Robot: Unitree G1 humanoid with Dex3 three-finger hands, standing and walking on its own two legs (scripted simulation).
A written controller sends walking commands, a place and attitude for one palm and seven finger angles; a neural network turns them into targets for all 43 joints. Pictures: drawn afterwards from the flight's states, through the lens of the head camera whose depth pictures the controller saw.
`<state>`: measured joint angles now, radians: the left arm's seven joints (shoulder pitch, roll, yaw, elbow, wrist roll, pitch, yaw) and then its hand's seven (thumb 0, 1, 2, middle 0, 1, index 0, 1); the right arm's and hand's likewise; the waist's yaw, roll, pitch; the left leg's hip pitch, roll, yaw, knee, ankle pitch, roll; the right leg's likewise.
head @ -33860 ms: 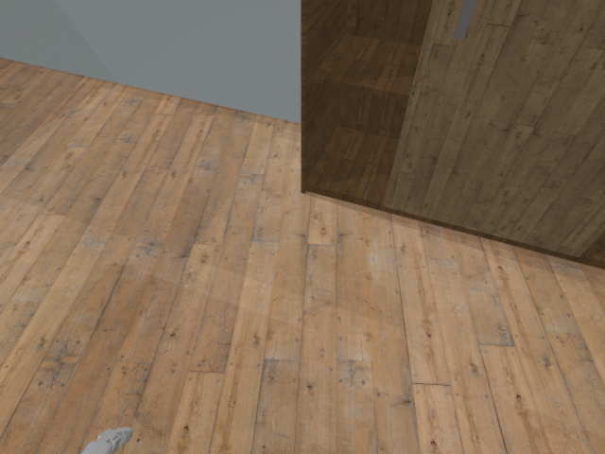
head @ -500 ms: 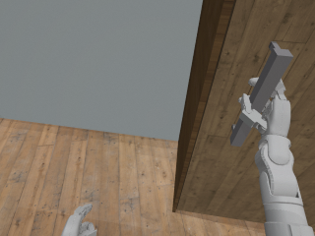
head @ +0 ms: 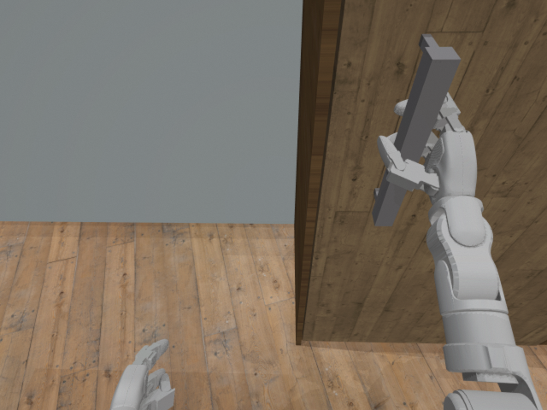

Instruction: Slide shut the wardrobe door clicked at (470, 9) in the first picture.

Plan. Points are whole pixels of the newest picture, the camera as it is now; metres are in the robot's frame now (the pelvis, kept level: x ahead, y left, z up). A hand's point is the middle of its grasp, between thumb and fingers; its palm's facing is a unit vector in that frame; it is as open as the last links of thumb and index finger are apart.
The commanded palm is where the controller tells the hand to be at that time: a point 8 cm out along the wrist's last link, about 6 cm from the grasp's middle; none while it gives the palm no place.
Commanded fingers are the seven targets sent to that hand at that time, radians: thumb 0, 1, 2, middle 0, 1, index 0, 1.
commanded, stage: loosen the grip on the handle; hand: right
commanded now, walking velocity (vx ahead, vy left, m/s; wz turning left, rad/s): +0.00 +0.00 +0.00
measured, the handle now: (401, 144) +0.43 -0.16 +0.18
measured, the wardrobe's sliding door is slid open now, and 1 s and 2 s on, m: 0.00 0.00 0.00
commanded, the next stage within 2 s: slip the hand off the handle in 0.48 s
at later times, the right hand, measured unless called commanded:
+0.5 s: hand (397, 158) +0.38 -0.14 +0.19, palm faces +0.10 +0.99 -0.06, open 14.5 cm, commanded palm +0.35 -0.19 +0.19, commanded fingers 0.00 0.55 -0.20 0.25 1.15 0.25 1.15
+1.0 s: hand (451, 164) +0.38 -0.21 +0.19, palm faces +0.16 +0.99 -0.05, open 14.7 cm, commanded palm +0.35 -0.25 +0.19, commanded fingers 0.00 0.55 -0.20 0.25 1.15 0.25 1.15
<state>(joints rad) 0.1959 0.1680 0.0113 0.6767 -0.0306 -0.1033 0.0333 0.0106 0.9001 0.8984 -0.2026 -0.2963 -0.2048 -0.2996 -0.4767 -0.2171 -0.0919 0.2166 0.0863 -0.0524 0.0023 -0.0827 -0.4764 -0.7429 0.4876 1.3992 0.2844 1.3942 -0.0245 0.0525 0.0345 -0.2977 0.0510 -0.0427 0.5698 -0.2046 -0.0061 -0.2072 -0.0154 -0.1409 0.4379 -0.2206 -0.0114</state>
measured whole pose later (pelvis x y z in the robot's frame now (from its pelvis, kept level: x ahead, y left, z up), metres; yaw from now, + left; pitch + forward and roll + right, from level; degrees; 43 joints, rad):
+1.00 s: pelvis +0.00 +0.01 -0.01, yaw +0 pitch +2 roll +1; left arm 0.25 0.20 -0.05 0.64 -0.03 -0.14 0.05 0.01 0.90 0.90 -0.20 -0.30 -0.21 -0.30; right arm -0.46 -0.33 -0.28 0.39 0.17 -0.16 0.12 -0.01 0.56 -0.20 0.40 1.19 0.25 1.16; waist -0.01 0.00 -0.04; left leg -0.32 0.02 -0.03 0.56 -0.27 -0.03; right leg -0.32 -0.01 -0.04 0.59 -0.30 -0.02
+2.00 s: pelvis +0.01 +0.04 -0.01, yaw -3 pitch -1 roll +1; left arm 0.21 0.26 -0.05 0.64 -0.04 -0.24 0.08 0.01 0.90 0.90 -0.20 -0.30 -0.21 -0.30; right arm -0.05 -0.35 -0.38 0.00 0.34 -0.13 0.31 -0.01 0.56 -0.20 0.25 1.15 0.25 1.16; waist -0.08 -0.05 -0.04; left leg -0.26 0.00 0.04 0.58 -0.30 0.01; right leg -0.29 -0.03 0.02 0.62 -0.32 0.02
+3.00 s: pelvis +0.01 +0.01 +0.00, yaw -1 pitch -4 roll +1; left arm 0.23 0.22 -0.02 0.68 0.01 -0.19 0.06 0.01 0.90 0.90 -0.20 -0.30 -0.21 -0.30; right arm 0.36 -0.34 -0.31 -0.34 0.08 -0.11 -0.08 0.00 -0.11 -0.52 0.23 0.75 0.23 0.76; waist -0.07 -0.05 0.00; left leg -0.15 0.02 -0.01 0.47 -0.26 -0.03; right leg -0.16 -0.01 -0.03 0.52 -0.29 -0.02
